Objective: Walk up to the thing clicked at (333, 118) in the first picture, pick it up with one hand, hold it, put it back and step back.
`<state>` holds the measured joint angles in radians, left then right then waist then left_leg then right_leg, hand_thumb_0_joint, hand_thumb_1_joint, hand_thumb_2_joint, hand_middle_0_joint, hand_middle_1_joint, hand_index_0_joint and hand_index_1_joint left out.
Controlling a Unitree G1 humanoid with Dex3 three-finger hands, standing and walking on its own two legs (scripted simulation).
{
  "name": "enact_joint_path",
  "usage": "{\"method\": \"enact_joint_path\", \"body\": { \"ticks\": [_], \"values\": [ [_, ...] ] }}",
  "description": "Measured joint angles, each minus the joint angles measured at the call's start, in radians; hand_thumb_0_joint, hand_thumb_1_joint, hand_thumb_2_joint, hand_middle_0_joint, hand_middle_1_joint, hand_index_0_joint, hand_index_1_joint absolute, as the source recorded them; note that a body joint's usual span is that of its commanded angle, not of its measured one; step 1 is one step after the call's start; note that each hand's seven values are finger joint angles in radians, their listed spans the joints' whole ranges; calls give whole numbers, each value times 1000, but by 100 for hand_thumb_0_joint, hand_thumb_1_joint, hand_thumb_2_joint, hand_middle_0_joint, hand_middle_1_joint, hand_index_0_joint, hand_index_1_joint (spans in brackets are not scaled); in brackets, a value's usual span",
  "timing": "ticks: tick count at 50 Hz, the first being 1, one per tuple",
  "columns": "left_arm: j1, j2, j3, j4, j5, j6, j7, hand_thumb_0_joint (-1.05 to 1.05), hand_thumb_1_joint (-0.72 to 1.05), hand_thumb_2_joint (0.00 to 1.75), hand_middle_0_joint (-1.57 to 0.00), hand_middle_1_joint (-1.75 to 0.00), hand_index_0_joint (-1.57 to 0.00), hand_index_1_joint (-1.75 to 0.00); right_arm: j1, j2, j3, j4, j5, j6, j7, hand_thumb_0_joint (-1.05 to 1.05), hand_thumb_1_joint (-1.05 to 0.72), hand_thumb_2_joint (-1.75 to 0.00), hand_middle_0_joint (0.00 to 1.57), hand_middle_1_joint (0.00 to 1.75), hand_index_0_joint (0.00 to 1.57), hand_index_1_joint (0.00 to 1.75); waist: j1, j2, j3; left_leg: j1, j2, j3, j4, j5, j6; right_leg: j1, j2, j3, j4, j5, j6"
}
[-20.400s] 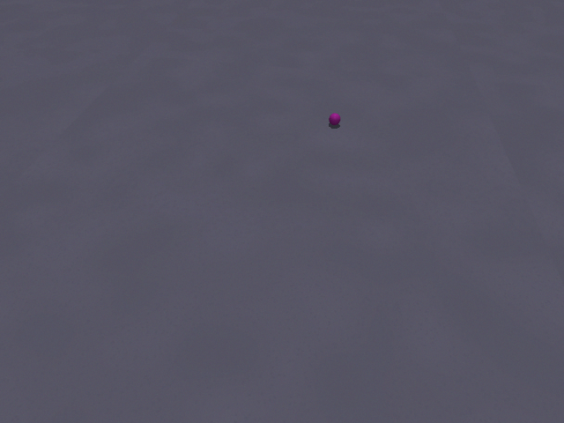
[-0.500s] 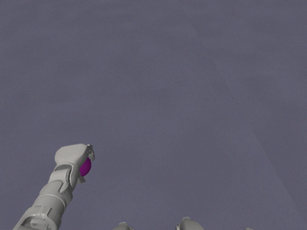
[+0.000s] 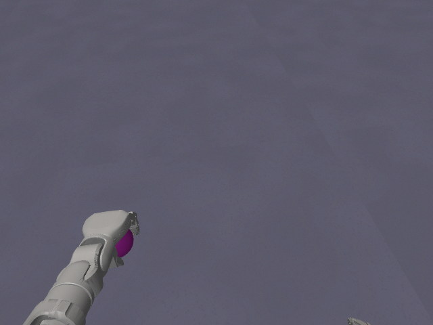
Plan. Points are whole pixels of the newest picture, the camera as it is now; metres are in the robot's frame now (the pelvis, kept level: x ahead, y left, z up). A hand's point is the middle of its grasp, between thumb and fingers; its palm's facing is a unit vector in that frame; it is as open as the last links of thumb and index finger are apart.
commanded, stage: hold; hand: left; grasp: from above
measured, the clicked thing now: (116, 241) +0.33 +0.23 -0.09
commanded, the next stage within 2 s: crouch in 1.60 s
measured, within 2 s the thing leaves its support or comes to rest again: neither
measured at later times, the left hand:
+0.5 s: hand (107, 251) +0.29 +0.23 -0.04, palm faces -0.48 -0.04 -0.88, open 9.0 cm
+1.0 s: hand (106, 258) +0.27 +0.22 -0.03, palm faces -0.47 -0.04 -0.88, open 9.0 cm
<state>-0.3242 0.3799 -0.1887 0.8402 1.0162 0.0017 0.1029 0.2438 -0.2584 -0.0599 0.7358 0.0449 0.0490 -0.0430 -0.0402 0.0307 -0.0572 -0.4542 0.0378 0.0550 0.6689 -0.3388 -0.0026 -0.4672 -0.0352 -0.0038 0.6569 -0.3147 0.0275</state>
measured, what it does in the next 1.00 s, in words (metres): stands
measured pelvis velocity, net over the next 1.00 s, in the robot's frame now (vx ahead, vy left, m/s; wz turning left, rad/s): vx -0.02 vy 0.00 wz -0.01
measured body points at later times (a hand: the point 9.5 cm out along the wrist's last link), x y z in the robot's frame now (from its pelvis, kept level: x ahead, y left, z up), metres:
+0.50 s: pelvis -0.01 +0.00 +0.01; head +0.01 -0.01 +0.46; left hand +0.31 +0.23 +0.01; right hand +0.10 -0.26 -0.11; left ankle +0.00 +0.12 -0.72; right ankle +0.01 -0.14 -0.72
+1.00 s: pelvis -0.02 +0.00 +0.02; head -0.02 -0.03 +0.46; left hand +0.29 +0.22 +0.02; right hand +0.11 -0.26 -0.10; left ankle +0.00 +0.12 -0.72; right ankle +0.01 -0.14 -0.72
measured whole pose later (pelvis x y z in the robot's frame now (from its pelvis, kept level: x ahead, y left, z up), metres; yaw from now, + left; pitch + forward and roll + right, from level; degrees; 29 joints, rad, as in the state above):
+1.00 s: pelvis -0.02 +0.00 +0.02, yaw +0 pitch +1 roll +0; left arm -0.25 0.40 -0.21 0.67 1.00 -0.01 -0.03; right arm 0.19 -0.26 -0.03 0.70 0.06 0.07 -0.06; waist 0.00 0.05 0.00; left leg -0.27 0.03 0.07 0.50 -0.23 0.00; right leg -0.30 -0.04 0.00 0.51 -0.22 0.02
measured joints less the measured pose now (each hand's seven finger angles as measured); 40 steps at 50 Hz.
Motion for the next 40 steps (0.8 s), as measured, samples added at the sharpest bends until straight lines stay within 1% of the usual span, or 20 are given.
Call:
{"method": "enact_joint_path", "body": {
  "ticks": [8, 21, 40],
  "values": [
    [20, 6, -8, -38, 0, 1, -36, -2, 5, 66, -63, -72, -71, -73, -5, -3, -2, -17, 5, 16, 2, 0, -90, -90, 20, 30, 20, 30, 10, 2, 6, 52, -2, 7, -42, 15, 2, 49, 0, 5, -42, 17, 2],
    [42, 11, -14, -83, -5, 0, -78, -2, 5, 69, -61, -74, -69, -75, -13, -1, 7, -30, 9, 34, 1, 0, -90, -90, 20, 30, 20, 30, 22, 7, 23, 111, -5, 12, -100, 47, 4, 106, -1, 9, -96, 49, 3],
    [70, 14, -18, -132, -9, -12, -103, -1, 6, 71, -58, -77, -67, -77, -34, -5, 18, -36, 12, 30, -10, 0, -91, -90, 20, 30, 20, 30, 33, 13, 44, 158, -7, 14, -150, 91, 2, 147, -1, 11, -135, 86, -1]
  ]
}}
